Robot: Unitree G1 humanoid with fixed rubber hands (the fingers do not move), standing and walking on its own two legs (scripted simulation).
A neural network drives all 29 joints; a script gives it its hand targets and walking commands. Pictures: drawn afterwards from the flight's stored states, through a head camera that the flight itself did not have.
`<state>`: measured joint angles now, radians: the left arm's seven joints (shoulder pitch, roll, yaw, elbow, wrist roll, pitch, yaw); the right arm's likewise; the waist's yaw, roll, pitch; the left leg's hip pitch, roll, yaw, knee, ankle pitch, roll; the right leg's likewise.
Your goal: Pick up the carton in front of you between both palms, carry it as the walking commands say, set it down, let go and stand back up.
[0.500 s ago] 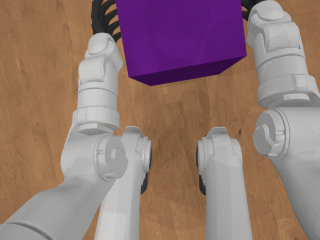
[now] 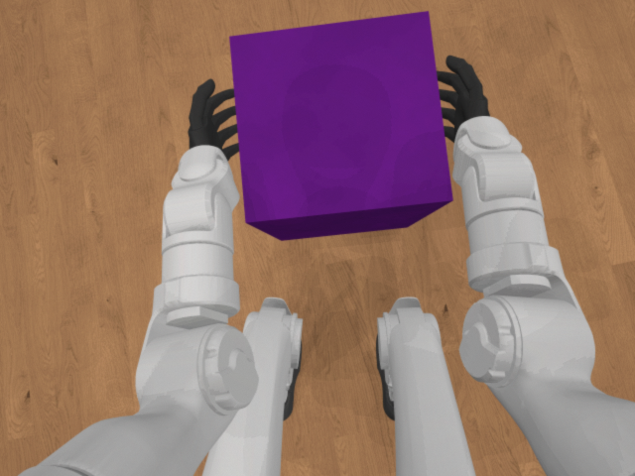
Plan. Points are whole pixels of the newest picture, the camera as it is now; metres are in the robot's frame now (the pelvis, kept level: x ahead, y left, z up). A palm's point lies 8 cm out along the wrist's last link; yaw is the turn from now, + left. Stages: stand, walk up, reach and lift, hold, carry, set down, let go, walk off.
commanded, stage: reach and lift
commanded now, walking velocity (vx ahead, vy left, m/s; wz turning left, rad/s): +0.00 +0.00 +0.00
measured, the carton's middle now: (337, 152) +0.50 +0.00 -0.13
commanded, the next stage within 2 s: none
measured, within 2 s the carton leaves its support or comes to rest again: neither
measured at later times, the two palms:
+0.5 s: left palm (124, 131) +0.43 +0.15 +0.11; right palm (536, 113) +0.43 -0.15 +0.10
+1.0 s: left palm out of the picture +0.39 +0.15 +0.25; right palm out of the picture +0.37 -0.15 +0.25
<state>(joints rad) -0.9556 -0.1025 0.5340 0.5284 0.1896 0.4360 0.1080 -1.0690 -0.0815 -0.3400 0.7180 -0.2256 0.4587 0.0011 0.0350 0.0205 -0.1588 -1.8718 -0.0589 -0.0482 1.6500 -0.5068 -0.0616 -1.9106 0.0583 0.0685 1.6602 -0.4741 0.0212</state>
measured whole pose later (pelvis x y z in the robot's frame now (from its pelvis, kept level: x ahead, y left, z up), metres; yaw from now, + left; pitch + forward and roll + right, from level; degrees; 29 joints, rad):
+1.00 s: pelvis +0.08 +0.01 +0.24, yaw -2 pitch +3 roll +0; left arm -0.30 -0.16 0.29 0.41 0.24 0.52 0.03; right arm -0.29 0.15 -0.27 0.41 -0.25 0.54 -0.02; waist 0.00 0.01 -0.08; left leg -0.36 -0.02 -0.07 0.58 -0.28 -0.01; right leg -0.37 0.02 0.07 0.57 -0.25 0.01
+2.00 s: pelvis +0.09 +0.01 +0.25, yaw -2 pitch -6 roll +0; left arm -0.28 -0.16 0.24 0.30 0.28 0.67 0.00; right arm -0.26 0.15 -0.22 0.28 -0.28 0.70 -0.01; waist 0.00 0.00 0.02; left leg -0.08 -0.02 -0.08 0.40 -0.21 -0.01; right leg -0.10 0.01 0.07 0.39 -0.19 0.01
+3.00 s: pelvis +0.08 +0.01 +0.25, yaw -2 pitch -8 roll +0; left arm -0.25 -0.15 0.21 0.22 0.28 0.76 -0.01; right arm -0.24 0.15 -0.19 0.20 -0.27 0.78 -0.01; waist 0.00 0.00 0.03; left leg -0.04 -0.01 -0.08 0.37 -0.20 -0.01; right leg -0.05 0.02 0.07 0.36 -0.18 0.01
